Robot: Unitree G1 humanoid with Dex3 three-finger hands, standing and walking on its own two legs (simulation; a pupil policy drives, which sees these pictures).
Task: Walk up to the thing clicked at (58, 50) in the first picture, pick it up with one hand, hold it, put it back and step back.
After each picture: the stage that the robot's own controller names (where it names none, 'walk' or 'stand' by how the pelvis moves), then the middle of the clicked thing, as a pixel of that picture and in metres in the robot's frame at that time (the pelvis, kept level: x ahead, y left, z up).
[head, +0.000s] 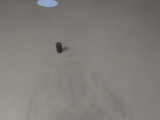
stand; (59, 47) +1.31 +0.24 -0.72
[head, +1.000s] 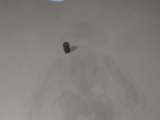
walk; (66, 47) +1.18 +0.23 -0.72
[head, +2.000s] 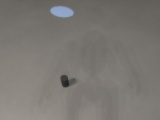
walk; (64, 81) +0.77 +0.21 -0.71
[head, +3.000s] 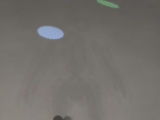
walk; out of the picture +0.47 +0.16 -0.69
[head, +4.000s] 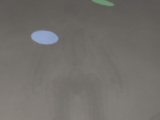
stand; out of the picture +0.37 +0.20 -0.72
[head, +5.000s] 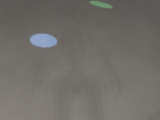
stand; out of the picture +0.35 +0.20 -0.72
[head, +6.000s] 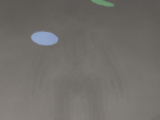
stand; out of the picture +0.37 +0.20 -0.73
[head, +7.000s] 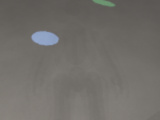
stand; out of the picture +0.35 +0.20 -0.73
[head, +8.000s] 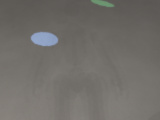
go down; out of the picture +0.35 +0.20 -0.73
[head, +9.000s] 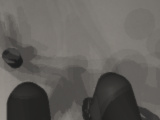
go down; (13, 58) +0.45 +0.22 -0.33
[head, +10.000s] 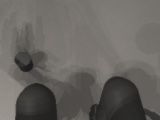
approach; (24, 62) +0.45 +0.21 -0.31
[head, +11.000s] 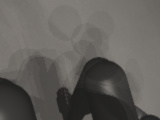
close in; out of the picture +0.44 +0.25 -0.23
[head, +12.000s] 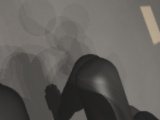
close; out of the picture +0.44 +0.26 -0.23
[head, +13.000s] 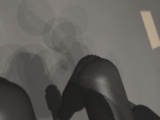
lift; out of the picture +0.42 +0.24 -0.24
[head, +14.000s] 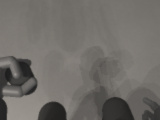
lift; (23, 79) +0.34 +0.19 -0.03
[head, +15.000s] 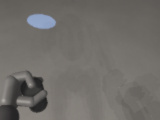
hold; (35, 95) +0.31 +0.16 -0.02
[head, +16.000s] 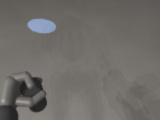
hold; (34, 96) +0.31 +0.17 -0.02
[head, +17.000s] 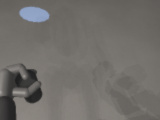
crouch; (30, 87) +0.35 +0.18 -0.04
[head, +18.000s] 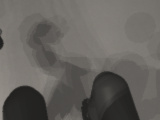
lower; out of the picture +0.49 +0.23 -0.10
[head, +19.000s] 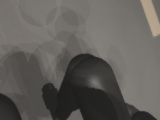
lower; out of the picture +0.46 +0.28 -0.24
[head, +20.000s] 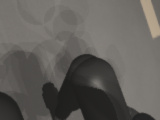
lower; out of the picture +0.46 +0.28 -0.24
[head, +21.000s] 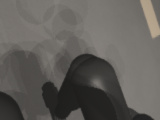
lower; out of the picture +0.46 +0.28 -0.24
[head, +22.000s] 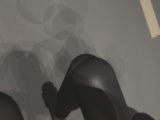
lower; out of the picture +0.46 +0.28 -0.24
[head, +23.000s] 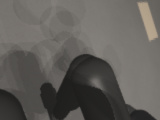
open; out of the picture +0.46 +0.25 -0.25
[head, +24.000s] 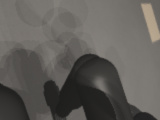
stand; out of the picture +0.46 +0.25 -0.25
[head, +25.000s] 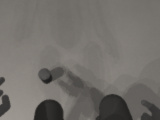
walk; (45, 76) +0.45 +0.17 -0.47
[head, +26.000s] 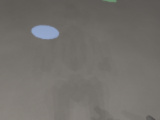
stand; out of the picture +0.40 +0.16 -0.66
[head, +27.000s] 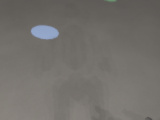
stand; out of the picture +0.40 +0.17 -0.67
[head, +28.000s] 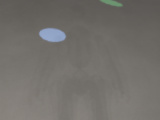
stand; out of the picture +0.41 +0.16 -0.71
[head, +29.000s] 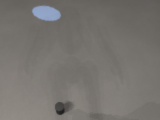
walk; (59, 108) +0.45 +0.12 -0.70
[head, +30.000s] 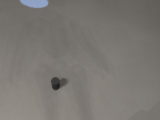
walk; (55, 83) +0.63 +0.16 -0.71
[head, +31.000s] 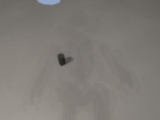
walk; (61, 59) +0.96 +0.27 -0.70
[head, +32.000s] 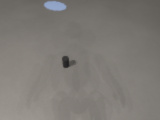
stand; (65, 62) +1.03 +0.15 -0.71
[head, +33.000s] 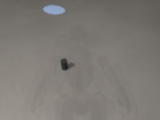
stand; (64, 64) +1.04 +0.17 -0.72
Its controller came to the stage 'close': yes
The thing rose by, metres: 0.71
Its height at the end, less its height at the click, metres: +0.00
